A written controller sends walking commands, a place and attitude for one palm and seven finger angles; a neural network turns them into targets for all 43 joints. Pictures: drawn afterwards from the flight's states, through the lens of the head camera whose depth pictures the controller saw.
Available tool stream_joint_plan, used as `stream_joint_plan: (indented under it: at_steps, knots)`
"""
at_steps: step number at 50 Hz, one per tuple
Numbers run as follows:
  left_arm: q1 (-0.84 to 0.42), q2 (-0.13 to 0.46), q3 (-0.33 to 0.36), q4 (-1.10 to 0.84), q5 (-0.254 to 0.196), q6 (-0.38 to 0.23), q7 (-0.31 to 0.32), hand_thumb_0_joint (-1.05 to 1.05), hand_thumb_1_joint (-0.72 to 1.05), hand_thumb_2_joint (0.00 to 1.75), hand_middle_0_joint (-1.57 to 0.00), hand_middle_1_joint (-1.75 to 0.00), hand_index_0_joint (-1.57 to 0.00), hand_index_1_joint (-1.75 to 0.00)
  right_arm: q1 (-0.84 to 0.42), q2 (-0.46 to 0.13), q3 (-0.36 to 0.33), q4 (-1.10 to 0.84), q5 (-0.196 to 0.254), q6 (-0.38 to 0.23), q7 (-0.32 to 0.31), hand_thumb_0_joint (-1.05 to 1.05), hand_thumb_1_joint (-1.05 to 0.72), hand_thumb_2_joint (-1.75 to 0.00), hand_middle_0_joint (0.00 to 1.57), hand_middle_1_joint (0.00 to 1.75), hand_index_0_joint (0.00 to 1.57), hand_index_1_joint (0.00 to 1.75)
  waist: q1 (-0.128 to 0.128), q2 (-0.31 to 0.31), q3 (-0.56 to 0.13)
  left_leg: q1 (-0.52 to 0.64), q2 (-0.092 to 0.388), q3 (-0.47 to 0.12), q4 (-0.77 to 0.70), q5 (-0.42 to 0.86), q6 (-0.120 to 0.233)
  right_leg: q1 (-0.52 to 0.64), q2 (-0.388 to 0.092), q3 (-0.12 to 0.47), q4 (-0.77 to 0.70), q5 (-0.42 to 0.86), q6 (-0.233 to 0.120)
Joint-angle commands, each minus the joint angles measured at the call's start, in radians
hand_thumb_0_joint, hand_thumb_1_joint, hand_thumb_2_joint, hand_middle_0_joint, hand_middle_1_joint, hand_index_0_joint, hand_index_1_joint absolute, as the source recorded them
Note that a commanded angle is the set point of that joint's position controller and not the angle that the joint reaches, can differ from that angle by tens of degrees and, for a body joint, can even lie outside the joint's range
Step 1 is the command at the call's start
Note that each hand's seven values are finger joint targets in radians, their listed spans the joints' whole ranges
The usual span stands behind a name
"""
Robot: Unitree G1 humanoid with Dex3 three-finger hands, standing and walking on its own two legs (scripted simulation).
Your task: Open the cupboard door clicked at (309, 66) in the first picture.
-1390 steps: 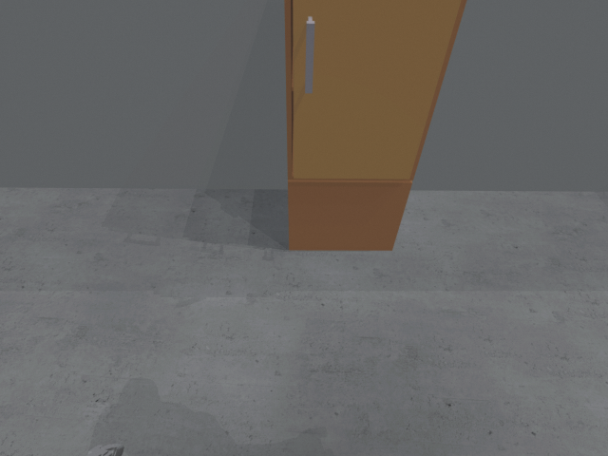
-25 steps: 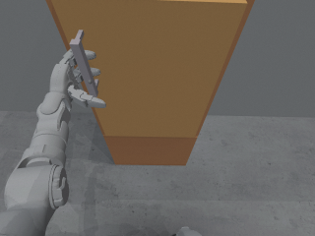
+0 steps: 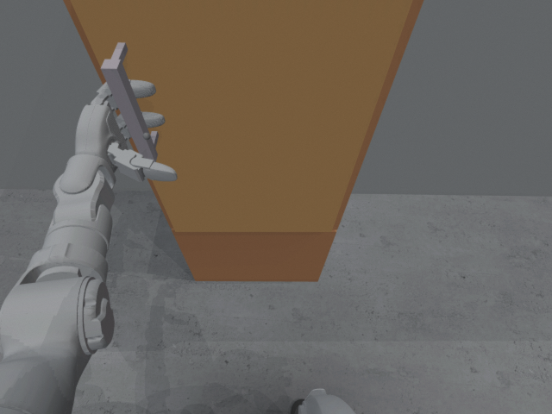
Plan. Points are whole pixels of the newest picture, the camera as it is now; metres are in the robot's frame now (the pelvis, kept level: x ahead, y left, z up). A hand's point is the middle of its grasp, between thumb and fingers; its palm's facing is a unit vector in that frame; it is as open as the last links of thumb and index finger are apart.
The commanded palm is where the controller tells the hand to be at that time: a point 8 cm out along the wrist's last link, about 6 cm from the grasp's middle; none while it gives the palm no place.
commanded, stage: slide the fingers in behind the handle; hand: left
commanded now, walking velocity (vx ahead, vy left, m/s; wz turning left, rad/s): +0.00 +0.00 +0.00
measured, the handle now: (136, 108) +0.54 +0.18 +0.12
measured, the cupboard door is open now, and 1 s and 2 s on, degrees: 1 0 42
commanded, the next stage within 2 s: close the thumb around the handle in 0.10 s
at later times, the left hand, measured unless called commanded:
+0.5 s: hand (142, 134) +0.49 +0.17 +0.12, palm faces -0.09 -1.00 +0.00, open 11.4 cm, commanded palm +0.47 +0.22 +0.12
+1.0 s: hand (150, 130) +0.50 +0.16 +0.11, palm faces -0.09 -1.00 +0.00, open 5.2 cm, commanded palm +0.48 +0.21 +0.12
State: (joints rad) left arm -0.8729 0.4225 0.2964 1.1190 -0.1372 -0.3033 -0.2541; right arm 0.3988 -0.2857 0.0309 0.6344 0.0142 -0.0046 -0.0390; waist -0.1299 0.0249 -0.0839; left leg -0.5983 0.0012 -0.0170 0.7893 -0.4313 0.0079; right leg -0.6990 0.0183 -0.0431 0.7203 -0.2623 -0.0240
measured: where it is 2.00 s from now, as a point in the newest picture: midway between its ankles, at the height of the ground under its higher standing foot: outside the picture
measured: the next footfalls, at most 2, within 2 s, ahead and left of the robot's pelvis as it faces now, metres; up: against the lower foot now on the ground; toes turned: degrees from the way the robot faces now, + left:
none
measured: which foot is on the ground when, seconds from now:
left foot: down 0.00-1.00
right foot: down 0.00-1.00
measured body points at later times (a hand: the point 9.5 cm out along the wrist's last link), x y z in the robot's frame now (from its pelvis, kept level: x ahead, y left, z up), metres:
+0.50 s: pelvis +0.01 +0.01 +0.00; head +0.08 +0.01 +0.44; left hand +0.49 +0.22 +0.12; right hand +0.03 -0.25 -0.12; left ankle -0.03 +0.11 -0.71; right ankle +0.05 -0.11 -0.71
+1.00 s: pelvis +0.01 +0.02 +0.00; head +0.10 +0.02 +0.44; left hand +0.50 +0.21 +0.11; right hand +0.04 -0.25 -0.12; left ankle -0.03 +0.11 -0.71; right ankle +0.05 -0.11 -0.71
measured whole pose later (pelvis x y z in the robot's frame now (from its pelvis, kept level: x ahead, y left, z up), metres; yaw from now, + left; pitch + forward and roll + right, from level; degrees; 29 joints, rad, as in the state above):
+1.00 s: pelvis +0.01 +0.02 +0.00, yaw -1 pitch +15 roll -2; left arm -0.87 0.39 0.30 1.10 -0.11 -0.30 -0.24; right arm 0.41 -0.27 0.03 0.62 0.00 0.01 -0.02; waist -0.13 0.03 -0.10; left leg -0.61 -0.01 0.00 0.79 -0.46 0.03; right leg -0.71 0.01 -0.03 0.72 -0.28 0.00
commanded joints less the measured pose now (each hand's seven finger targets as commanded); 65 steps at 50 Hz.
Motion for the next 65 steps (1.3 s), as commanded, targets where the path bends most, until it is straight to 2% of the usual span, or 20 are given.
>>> stream_joint_plan:
  at_steps: [1,4,6,10,18,20,25,29,31,35,37,39,40,41,43,45,50,51,57,65]
  knots:
    - [-0.492,0.23,0.031,-0.22,-0.021,-0.077,-0.017,0.0,-0.5,0.3,-0.3,-1.2,-0.3,-1.2,0.103,-0.144,-0.049,-0.076,0.005,-0.026,-0.01,0.0,-0.9,-0.9,0.2,0.3,0.2,0.3,-0.016,0.042,-0.399,0.024,-0.015,0.008,-0.105,0.258,0.017,0.372,-0.001,0.049,-0.041,0.278,0.002]
    - [-0.465,0.244,0.051,-0.197,-0.026,-0.069,-0.018,0.0,-0.5,0.3,-0.3,-1.2,-0.3,-1.2,0.107,-0.149,-0.051,-0.078,0.006,-0.028,-0.009,0.0,-0.9,-0.9,0.2,0.3,0.2,0.3,-0.012,-0.003,-0.382,-0.002,-0.014,0.013,-0.105,0.239,0.02,0.384,0.001,0.053,-0.048,0.27,0.005]
    - [-0.495,0.253,0.048,-0.221,-0.021,-0.075,-0.02,0.0,-0.5,0.3,-0.3,-1.2,-0.3,-1.2,0.103,-0.147,-0.049,-0.082,0.006,-0.027,-0.01,0.0,-0.9,-0.9,0.2,0.3,0.2,0.3,-0.011,0.042,-0.402,0.008,-0.016,0.01,-0.108,0.244,0.017,0.384,-0.001,0.053,-0.041,0.269,0.003]
    - [-0.491,0.282,0.073,-0.193,-0.022,-0.068,-0.019,0.0,-0.5,0.3,-0.3,-1.2,-0.3,-1.2,0.11,-0.153,-0.048,-0.084,0.005,-0.028,-0.013,0.0,-0.9,-0.9,0.2,0.3,0.2,0.3,-0.014,0.009,-0.38,-0.016,-0.016,0.01,-0.107,0.223,0.021,0.381,0.0,0.054,-0.045,0.244,0.004]
    - [-0.475,0.254,0.058,-0.224,-0.023,-0.069,-0.034,0.0,-0.05,0.49,-0.33,-1.25,-0.33,-1.25,0.119,-0.151,-0.054,-0.088,0.004,-0.025,-0.007,0.0,-0.9,-0.9,0.2,0.3,0.2,0.3,-0.009,0.045,-0.429,0.04,-0.008,0.002,-0.099,0.293,0.012,0.357,0.004,0.041,-0.028,0.286,0.001]
    - [-0.486,0.193,0.014,-0.249,-0.031,-0.072,-0.036,0.0,0.06,0.54,-0.34,-1.26,-0.34,-1.26,0.12,-0.146,-0.054,-0.092,0.003,-0.028,-0.003,0.0,-0.9,-0.9,0.2,0.3,0.2,0.3,-0.013,0.082,-0.431,0.09,-0.008,-0.004,-0.095,0.344,0.008,0.326,0.007,0.03,-0.024,0.298,-0.005]
    - [-0.46,0.229,0.056,-0.226,-0.035,-0.056,-0.019,0.0,0.34,0.66,-0.36,-1.29,-0.36,-1.29,0.127,-0.153,-0.057,-0.082,0.001,-0.018,-0.005,0.0,-0.9,-0.9,0.2,0.3,0.2,0.3,-0.008,0.017,-0.39,0.067,-0.002,-0.01,-0.1,0.342,0.007,0.32,0.01,0.023,-0.027,0.291,-0.003]
    - [-0.468,0.22,0.045,-0.224,-0.01,-0.057,0.004,0.0,0.56,0.76,-0.38,-1.31,-0.38,-1.31,0.126,-0.148,-0.056,-0.08,-0.003,-0.017,-0.001,0.0,-0.9,-0.9,0.2,0.3,0.2,0.3,-0.006,0.039,-0.371,0.069,-0.002,-0.014,-0.102,0.338,0.002,0.293,0.007,0.023,-0.023,0.273,-0.004]
    - [-0.486,0.192,0.022,-0.276,-0.007,-0.075,0.011,0.0,0.68,0.8,-0.38,-1.33,-0.38,-1.33,0.127,-0.142,-0.059,-0.082,-0.005,-0.02,0.003,0.0,-0.9,-0.9,0.2,0.3,0.2,0.3,-0.006,0.097,-0.42,0.139,0.001,-0.02,-0.093,0.418,-0.008,0.273,0.009,0.019,-0.015,0.298,-0.005]
    - [-0.492,0.192,0.027,-0.255,-0.014,-0.079,0.014,0.0,0.9,0.9,-0.4,-1.35,-0.4,-1.35,0.135,-0.146,-0.06,-0.074,-0.006,-0.017,0.003,0.0,-0.9,-0.9,0.2,0.3,0.2,0.3,-0.012,0.052,-0.417,0.14,0.005,-0.03,-0.088,0.448,-0.013,0.279,0.012,0.013,-0.011,0.307,-0.005]
    - [-0.463,0.146,0.003,-0.248,-0.016,-0.071,0.014,0.0,0.9,0.9,-0.4,-1.35,-0.4,-1.35,0.131,-0.141,-0.061,-0.075,-0.005,-0.015,0.008,0.0,-0.9,-0.9,0.2,0.3,0.2,0.3,-0.007,0.055,-0.426,0.157,0.007,-0.027,-0.087,0.477,-0.016,0.274,0.013,0.011,-0.013,0.321,-0.003]
    - [-0.472,0.154,0.008,-0.243,-0.014,-0.062,0.016,0.0,0.9,0.9,-0.4,-1.35,-0.4,-1.35,0.13,-0.143,-0.062,-0.07,-0.007,-0.014,0.009,0.0,-0.9,-0.9,0.2,0.3,0.2,0.3,-0.012,0.064,-0.411,0.141,0.006,-0.019,-0.088,0.453,-0.014,0.272,0.011,0.013,-0.018,0.318,-0.001]
    - [-0.469,0.18,0.03,-0.226,-0.014,-0.06,0.02,0.0,0.9,0.9,-0.4,-1.35,-0.4,-1.35,0.136,-0.146,-0.062,-0.07,-0.006,-0.011,0.006,0.0,-0.9,-0.9,0.2,0.3,0.2,0.3,-0.011,0.021,-0.398,0.12,0.004,-0.02,-0.087,0.442,-0.007,0.287,0.012,0.013,-0.017,0.323,-0.002]
    - [-0.468,0.217,0.054,-0.228,-0.006,-0.059,0.023,0.0,0.9,0.9,-0.4,-1.35,-0.4,-1.35,0.135,-0.147,-0.061,-0.07,-0.007,-0.007,0.005,0.0,-0.9,-0.9,0.2,0.3,0.2,0.3,-0.004,0.036,-0.404,0.104,0.003,-0.018,-0.089,0.439,-0.006,0.298,0.01,0.018,-0.015,0.33,-0.002]
    - [-0.465,0.221,0.058,-0.22,-0.001,-0.055,0.027,0.0,0.9,0.9,-0.4,-1.35,-0.4,-1.35,0.135,-0.145,-0.06,-0.074,-0.007,-0.004,0.004,0.0,-0.9,-0.9,0.2,0.3,0.2,0.3,-0.004,0.016,-0.391,0.076,0.0,-0.014,-0.093,0.413,-0.002,0.313,0.008,0.019,-0.013,0.331,-0.003]
    - [-0.481,0.213,0.047,-0.227,0.004,-0.06,0.027,0.0,0.9,0.9,-0.4,-1.35,-0.4,-1.35,0.135,-0.143,-0.058,-0.078,-0.008,-0.004,0.004,0.0,-0.9,-0.9,0.2,0.3,0.2,0.3,-0.006,0.06,-0.397,0.092,-0.002,-0.013,-0.09,0.424,-0.003,0.308,0.007,0.02,-0.01,0.332,-0.006]
    - [-0.462,0.229,0.064,-0.218,-0.003,-0.056,0.023,0.0,0.9,0.9,-0.4,-1.35,-0.4,-1.35,0.138,-0.144,-0.058,-0.086,-0.007,0.002,0.003,0.0,-0.9,-0.9,0.2,0.3,0.2,0.3,-0.006,0.005,-0.411,0.063,-0.004,-0.008,-0.087,0.41,0.004,0.342,0.009,0.025,-0.012,0.353,-0.001]
    - [-0.478,0.154,0.003,-0.232,-0.005,-0.055,0.018,0.0,0.9,0.9,-0.4,-1.35,-0.4,-1.35,0.128,-0.135,-0.058,-0.088,-0.005,0.0,0.006,0.0,-0.9,-0.9,0.2,0.3,0.2,0.3,-0.022,0.038,-0.408,0.089,-0.002,-0.006,-0.09,0.407,0.0,0.312,0.009,0.022,-0.016,0.34,0.001]
    - [-0.312,0.166,0.032,-0.312,-0.015,-0.054,0.013,0.0,0.9,0.9,-0.4,-1.35,-0.4,-1.35,0.113,-0.135,-0.065,-0.114,-0.004,0.003,0.013,0.0,-0.9,-0.9,0.2,0.3,0.2,0.3,0.032,0.037,-0.471,0.116,0.002,-0.001,-0.09,0.473,-0.003,0.367,0.01,0.022,-0.011,0.382,-0.004]
    - [0.042,0.099,0.02,-0.567,-0.068,-0.012,0.004,0.0,0.9,0.9,-0.4,-1.35,-0.4,-1.35,0.03,-0.118,-0.067,-0.191,0.016,0.004,0.02,0.0,-0.9,-0.9,0.2,0.3,0.2,0.3,0.098,-0.005,-0.418,0.092,0.0,0.033,-0.14,0.486,0.01,0.506,0.001,0.024,-0.038,0.457,-0.008]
